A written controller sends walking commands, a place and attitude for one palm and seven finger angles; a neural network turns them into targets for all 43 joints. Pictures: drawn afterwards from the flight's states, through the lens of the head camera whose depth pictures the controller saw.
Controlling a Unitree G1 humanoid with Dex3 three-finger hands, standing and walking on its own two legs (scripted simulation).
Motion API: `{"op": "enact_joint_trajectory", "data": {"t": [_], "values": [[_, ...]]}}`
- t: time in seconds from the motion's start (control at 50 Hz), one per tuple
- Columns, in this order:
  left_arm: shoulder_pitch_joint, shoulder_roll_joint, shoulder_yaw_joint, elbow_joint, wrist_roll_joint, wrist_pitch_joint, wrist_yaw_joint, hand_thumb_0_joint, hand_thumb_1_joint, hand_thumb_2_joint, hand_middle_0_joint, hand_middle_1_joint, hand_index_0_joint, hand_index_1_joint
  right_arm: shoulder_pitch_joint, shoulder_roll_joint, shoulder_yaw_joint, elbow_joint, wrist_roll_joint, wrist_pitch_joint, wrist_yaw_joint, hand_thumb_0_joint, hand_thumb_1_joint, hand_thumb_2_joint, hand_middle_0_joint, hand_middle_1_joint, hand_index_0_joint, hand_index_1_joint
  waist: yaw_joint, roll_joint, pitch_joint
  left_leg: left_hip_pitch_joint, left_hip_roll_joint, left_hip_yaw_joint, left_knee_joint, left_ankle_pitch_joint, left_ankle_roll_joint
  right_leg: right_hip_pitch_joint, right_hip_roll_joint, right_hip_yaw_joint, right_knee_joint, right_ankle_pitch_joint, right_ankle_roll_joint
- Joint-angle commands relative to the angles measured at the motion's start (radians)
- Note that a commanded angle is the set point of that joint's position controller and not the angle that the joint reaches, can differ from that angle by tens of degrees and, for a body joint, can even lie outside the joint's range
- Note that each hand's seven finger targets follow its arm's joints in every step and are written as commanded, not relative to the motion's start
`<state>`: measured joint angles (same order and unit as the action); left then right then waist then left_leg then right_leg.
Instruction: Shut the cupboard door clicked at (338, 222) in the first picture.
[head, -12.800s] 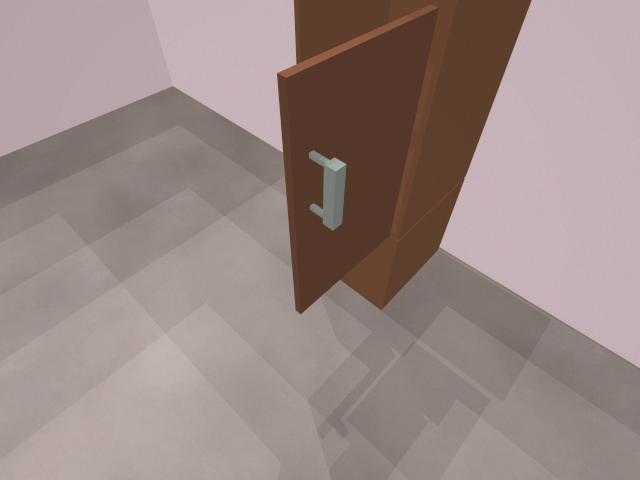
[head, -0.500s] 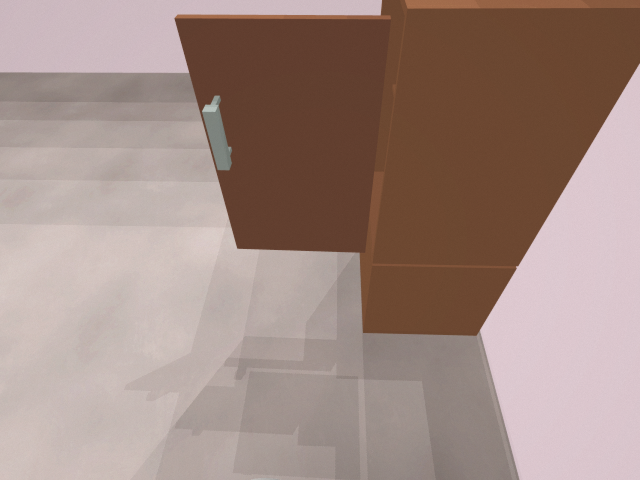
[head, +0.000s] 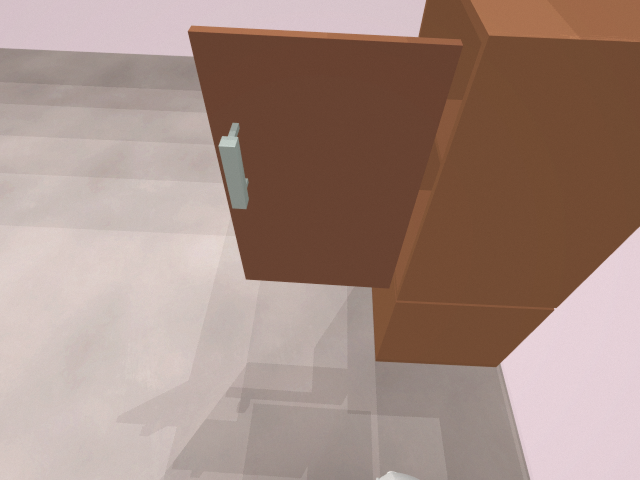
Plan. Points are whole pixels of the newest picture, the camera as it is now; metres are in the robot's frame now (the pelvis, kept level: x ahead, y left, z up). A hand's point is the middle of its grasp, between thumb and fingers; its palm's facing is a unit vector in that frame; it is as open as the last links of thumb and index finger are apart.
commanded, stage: come to a stop and stand still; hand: left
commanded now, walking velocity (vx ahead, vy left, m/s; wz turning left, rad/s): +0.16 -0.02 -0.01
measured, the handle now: (237, 166) +0.56 +0.19 +0.05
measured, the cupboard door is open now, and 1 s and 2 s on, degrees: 89 89 89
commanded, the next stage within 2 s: look again from close up in 1.88 s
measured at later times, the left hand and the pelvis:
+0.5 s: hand (203, 473) +0.15 +0.18 -0.18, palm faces +0.04 -0.97 -0.23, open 7.3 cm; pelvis +0.09 -0.01 +0.00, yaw -1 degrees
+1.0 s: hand out of the picture +0.09 +0.17 -0.16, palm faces -0.01 -0.97 -0.23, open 7.4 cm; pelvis +0.05 -0.01 +0.00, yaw -2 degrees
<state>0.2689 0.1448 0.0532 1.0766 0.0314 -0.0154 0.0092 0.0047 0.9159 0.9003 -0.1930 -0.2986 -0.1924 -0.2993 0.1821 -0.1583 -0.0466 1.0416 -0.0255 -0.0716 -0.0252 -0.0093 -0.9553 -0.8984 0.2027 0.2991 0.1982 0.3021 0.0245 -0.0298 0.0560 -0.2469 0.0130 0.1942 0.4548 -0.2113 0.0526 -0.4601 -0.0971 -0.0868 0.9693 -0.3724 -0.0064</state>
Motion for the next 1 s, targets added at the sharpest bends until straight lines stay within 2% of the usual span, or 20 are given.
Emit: {"op": "enact_joint_trajectory", "data": {"t": [0.0,0.08,0.1,0.12,0.14,0.16,0.24,0.34,0.44,0.48,0.54,0.58,0.6,0.62,0.66,0.68,0.74,0.8,0.86,0.98], "values": [[0.072,0.005,-0.009,-0.038,-0.004,-0.007,-0.013,0.000,0.900,0.900,-0.200,-0.300,-0.200,-0.300,0.091,-0.124,-0.012,-0.005,-0.006,0.013,0.003,0.000,-0.900,-0.900,0.200,0.300,0.200,0.300,-0.006,0.116,-0.009,-0.064,0.274,-0.203,-0.236,0.011,0.121,0.145,0.000,0.002,-0.220,0.056,0.002],[0.087,0.057,0.000,-0.034,0.001,-0.009,-0.011,0.000,0.900,0.900,-0.200,-0.300,-0.200,-0.300,0.077,-0.105,-0.008,-0.001,-0.001,0.035,0.009,0.000,-0.900,-0.900,0.200,0.300,0.200,0.300,0.021,0.048,0.039,-0.146,0.213,-0.195,-0.132,-0.169,0.065,0.310,0.038,-0.018,-0.424,0.125,0.000],[0.136,0.085,0.000,-0.020,0.000,-0.019,-0.004,0.000,0.900,0.900,-0.200,-0.300,-0.200,-0.300,0.063,-0.090,0.001,-0.001,0.004,0.033,0.010,0.000,-0.900,-0.900,0.200,0.300,0.200,0.300,0.048,-0.031,0.026,-0.157,0.144,-0.135,-0.029,-0.138,0.014,0.364,-0.010,0.063,-0.528,0.177,-0.009],[0.149,0.138,0.000,-0.010,-0.001,-0.031,0.006,0.000,0.900,0.900,-0.200,-0.300,-0.200,-0.300,0.078,-0.046,0.011,-0.010,0.011,0.034,0.012,0.000,-0.900,-0.900,0.200,0.300,0.200,0.300,0.031,-0.180,0.015,-0.208,0.038,-0.062,0.089,-0.186,-0.044,0.390,-0.162,0.257,-0.618,0.317,-0.066],[0.132,0.179,-0.007,-0.009,-0.014,-0.036,0.008,0.000,0.900,0.900,-0.200,-0.300,-0.200,-0.300,0.109,-0.054,0.016,0.002,0.013,0.045,0.012,0.000,-0.900,-0.900,0.200,0.300,0.200,0.300,0.003,-0.209,-0.019,-0.121,0.007,-0.068,0.163,-0.282,-0.070,0.317,-0.270,0.325,-0.687,0.410,-0.146],[0.082,0.171,-0.010,-0.013,-0.018,-0.046,0.012,0.000,0.900,0.900,-0.200,-0.300,-0.200,-0.300,0.112,-0.053,0.017,0.017,0.012,0.057,0.009,0.000,-0.900,-0.900,0.200,0.300,0.200,0.300,-0.006,-0.257,-0.029,-0.058,0.030,-0.119,0.207,-0.306,-0.073,0.262,-0.255,0.318,-0.699,0.573,-0.169],[0.003,0.167,-0.010,-0.022,-0.026,-0.029,0.036,0.000,0.900,0.900,-0.200,-0.300,-0.200,-0.300,0.166,-0.041,0.019,0.078,0.029,0.072,-0.006,0.000,-0.900,-0.900,0.200,0.300,0.200,0.300,-0.034,-0.121,-0.136,-0.022,0.040,-0.136,0.038,-0.121,-0.091,0.449,-0.187,0.154,-0.472,1.125,-0.135],[-0.013,0.173,0.014,-0.052,-0.024,0.014,0.040,0.000,0.900,0.900,-0.200,-0.300,-0.200,-0.300,0.147,-0.095,-0.014,0.051,0.016,0.096,-0.019,0.000,-0.900,-0.900,0.200,0.300,0.200,0.300,-0.021,0.080,-0.110,0.126,0.128,-0.140,0.071,0.560,-0.057,0.275,-0.086,0.074,-0.380,0.816,-0.047],[-0.067,0.101,0.011,-0.106,-0.022,0.047,0.033,0.000,0.900,0.900,-0.200,-0.300,-0.200,-0.300,0.125,-0.149,-0.031,0.013,0.001,0.096,-0.028,0.000,-0.900,-0.900,0.200,0.300,0.200,0.300,-0.028,0.188,-0.049,0.116,0.285,-0.298,-0.048,0.735,0.096,0.133,0.063,0.034,-0.203,-0.086,-0.007],[-0.073,0.092,0.012,-0.112,-0.019,0.054,0.031,0.000,0.900,0.900,-0.200,-0.300,-0.200,-0.300,0.097,-0.136,-0.028,0.001,-0.006,0.092,-0.030,0.000,-0.900,-0.900,0.200,0.300,0.200,0.300,-0.021,0.190,-0.019,0.091,0.290,-0.308,-0.043,0.709,0.126,0.128,0.069,0.057,-0.192,-0.128,-0.013],[0.022,0.102,0.014,-0.092,-0.016,0.039,0.026,0.000,0.900,0.900,-0.200,-0.300,-0.200,-0.300,0.051,-0.157,-0.034,-0.022,0.004,0.090,-0.026,0.000,-0.900,-0.900,0.200,0.300,0.200,0.300,0.015,0.148,-0.084,0.114,0.218,-0.243,0.052,0.577,0.053,0.246,0.056,0.050,-0.434,0.175,-0.010],[0.023,0.179,0.015,-0.083,-0.007,0.021,0.031,0.000,0.900,0.900,-0.200,-0.300,-0.200,-0.300,0.088,-0.097,-0.032,-0.030,0.020,0.096,-0.016,0.000,-0.900,-0.900,0.200,0.300,0.200,0.300,-0.017,-0.072,-0.100,-0.008,0.065,-0.130,0.163,0.108,-0.053,0.343,-0.137,0.245,-0.529,0.657,-0.082],[0.072,0.198,0.008,-0.098,-0.005,0.002,0.071,0.000,0.900,0.900,-0.200,-0.300,-0.200,-0.300,0.002,-0.113,-0.027,-0.108,0.032,0.061,-0.008,0.000,-0.900,-0.900,0.200,0.300,0.200,0.300,-0.002,-0.109,-0.127,-0.060,0.022,-0.082,0.229,-0.117,-0.085,0.414,-0.142,0.305,-0.474,1.281,-0.067],[0.074,0.229,0.023,-0.140,-0.004,-0.014,0.072,0.000,0.900,0.900,-0.200,-0.300,-0.200,-0.300,0.030,-0.069,-0.020,-0.137,0.029,0.067,0.006,0.000,-0.900,-0.900,0.200,0.300,0.200,0.300,-0.003,-0.178,-0.204,-0.168,0.020,-0.143,0.276,-0.227,-0.045,0.536,-0.179,0.303,-0.411,1.297,-0.114],[0.082,0.212,0.015,-0.169,-0.002,-0.026,0.068,0.000,0.900,0.900,-0.200,-0.300,-0.200,-0.300,0.011,-0.066,-0.012,-0.168,0.032,0.068,0.010,0.000,-0.900,-0.900,0.200,0.300,0.200,0.300,-0.003,-0.128,-0.225,-0.176,0.007,-0.168,0.304,-0.253,-0.038,0.532,-0.176,0.294,-0.412,1.216,-0.162],[0.045,0.201,0.009,-0.181,-0.005,-0.026,0.066,0.000,0.900,0.900,-0.200,-0.300,-0.200,-0.300,0.019,-0.053,-0.004,-0.164,0.029,0.070,0.013,0.000,-0.900,-0.900,0.200,0.300,0.200,0.300,-0.018,-0.014,-0.214,-0.109,0.003,-0.150,0.220,-0.198,-0.040,0.483,-0.154,0.257,-0.414,1.110,-0.165],[-0.014,0.174,-0.016,-0.200,-0.018,-0.017,0.057,0.000,0.900,0.900,-0.200,-0.300,-0.200,-0.300,0.099,-0.082,0.000,-0.136,0.022,0.071,0.012,0.000,-0.900,-0.900,0.200,0.300,0.200,0.300,-0.071,-0.035,-0.104,0.116,0.040,-0.169,0.029,0.058,-0.027,0.214,-0.058,0.189,-0.450,0.597,-0.080],[-0.011,0.153,-0.029,-0.193,-0.014,0.005,0.047,0.000,0.900,0.900,-0.200,-0.300,-0.200,-0.300,0.041,-0.122,0.011,-0.145,0.012,0.066,0.014,0.000,-0.900,-0.900,0.200,0.300,0.200,0.300,-0.037,0.128,0.056,-0.012,0.117,-0.269,-0.055,0.027,0.008,0.148,0.034,0.157,-0.534,0.105,-0.031],[0.016,0.159,-0.040,-0.170,-0.013,0.003,0.034,0.000,0.900,0.900,-0.200,-0.300,-0.200,-0.300,0.038,-0.134,0.019,-0.147,0.009,0.071,0.018,0.000,-0.900,-0.900,0.200,0.300,0.200,0.300,-0.033,0.021,0.099,-0.050,0.076,-0.249,-0.103,-0.193,-0.010,0.113,0.022,0.208,-0.631,-0.091,-0.039],[0.038,0.166,-0.035,-0.160,-0.013,0.003,0.027,0.000,0.900,0.900,-0.200,-0.300,-0.200,-0.300,0.108,-0.127,0.027,-0.106,0.001,0.067,0.020,0.000,-0.900,-0.900,0.200,0.300,0.200,0.300,-0.037,0.019,0.047,-0.035,0.067,-0.239,-0.128,-0.221,-0.010,0.114,0.022,0.199,-0.652,-0.154,-0.034]]}}
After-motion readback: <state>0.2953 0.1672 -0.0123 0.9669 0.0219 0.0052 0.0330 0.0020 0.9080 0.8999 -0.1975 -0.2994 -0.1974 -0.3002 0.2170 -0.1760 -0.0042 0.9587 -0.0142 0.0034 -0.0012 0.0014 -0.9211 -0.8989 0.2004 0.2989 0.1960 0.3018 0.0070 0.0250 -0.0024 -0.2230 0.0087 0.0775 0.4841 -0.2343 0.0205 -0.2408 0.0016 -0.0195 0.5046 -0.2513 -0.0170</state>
